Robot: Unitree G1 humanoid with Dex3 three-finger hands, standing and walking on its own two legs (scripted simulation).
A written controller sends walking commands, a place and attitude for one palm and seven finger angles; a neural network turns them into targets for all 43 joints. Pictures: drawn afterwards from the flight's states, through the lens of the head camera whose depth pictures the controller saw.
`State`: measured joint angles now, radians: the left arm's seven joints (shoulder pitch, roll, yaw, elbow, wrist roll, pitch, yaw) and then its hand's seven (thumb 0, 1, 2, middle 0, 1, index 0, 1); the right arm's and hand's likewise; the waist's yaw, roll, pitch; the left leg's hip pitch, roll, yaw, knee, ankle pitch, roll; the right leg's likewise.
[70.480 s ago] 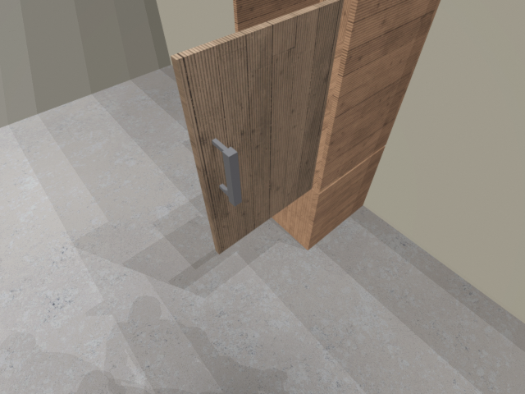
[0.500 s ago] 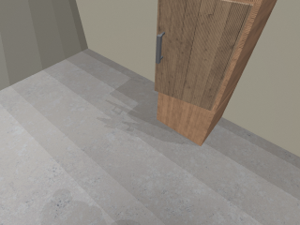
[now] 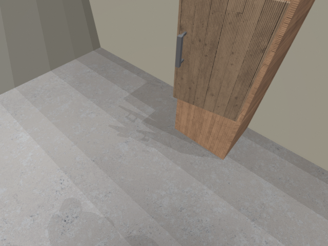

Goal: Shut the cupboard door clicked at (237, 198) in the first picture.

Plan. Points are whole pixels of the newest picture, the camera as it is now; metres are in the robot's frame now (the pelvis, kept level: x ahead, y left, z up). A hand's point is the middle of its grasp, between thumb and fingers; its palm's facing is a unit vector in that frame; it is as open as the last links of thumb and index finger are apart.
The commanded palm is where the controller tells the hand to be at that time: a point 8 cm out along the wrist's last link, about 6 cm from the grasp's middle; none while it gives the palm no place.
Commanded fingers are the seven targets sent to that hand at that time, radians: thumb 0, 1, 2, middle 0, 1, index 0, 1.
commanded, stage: walk to a spot facing it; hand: left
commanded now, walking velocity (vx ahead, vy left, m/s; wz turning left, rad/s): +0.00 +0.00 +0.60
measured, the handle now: (181, 49) +0.93 -0.04 -0.01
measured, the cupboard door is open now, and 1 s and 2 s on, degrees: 11 11 11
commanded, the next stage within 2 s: turn to face it in 1.52 s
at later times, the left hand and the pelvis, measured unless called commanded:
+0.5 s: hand out of the picture +0.06 +0.22 -0.16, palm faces +0.27 -0.93 -0.26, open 7.4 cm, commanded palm none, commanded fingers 0.00 0.90 0.90 -0.20 -0.30 -0.20 -0.30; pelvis +0.00 -0.01 +0.00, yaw +17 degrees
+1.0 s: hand out of the picture -0.07 +0.17 -0.19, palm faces +0.63 -0.73 -0.27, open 7.4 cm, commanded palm none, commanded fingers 0.00 0.90 0.90 -0.20 -0.30 -0.20 -0.30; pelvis +0.08 +0.02 -0.03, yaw +38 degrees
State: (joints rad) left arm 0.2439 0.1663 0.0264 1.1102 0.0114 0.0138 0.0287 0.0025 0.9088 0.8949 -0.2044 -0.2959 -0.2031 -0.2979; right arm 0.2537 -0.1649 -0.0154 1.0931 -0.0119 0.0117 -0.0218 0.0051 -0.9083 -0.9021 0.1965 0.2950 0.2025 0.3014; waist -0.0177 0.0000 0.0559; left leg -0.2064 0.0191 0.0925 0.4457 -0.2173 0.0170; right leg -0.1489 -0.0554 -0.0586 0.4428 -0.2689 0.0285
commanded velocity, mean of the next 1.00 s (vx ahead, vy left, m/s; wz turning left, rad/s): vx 0.07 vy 0.00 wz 0.60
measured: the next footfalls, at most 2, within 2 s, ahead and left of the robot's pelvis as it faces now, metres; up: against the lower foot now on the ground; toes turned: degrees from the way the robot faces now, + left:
right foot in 0.58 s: +0.08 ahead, -0.14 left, +0.00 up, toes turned +22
left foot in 0.96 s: +0.09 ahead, +0.15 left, +0.00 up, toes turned +42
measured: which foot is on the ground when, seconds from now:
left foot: down 0.00-0.56, up 0.58-0.94, down 0.96-1.00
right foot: down 0.00-0.20, up 0.22-0.56, down 0.58-0.96, up 0.98-1.00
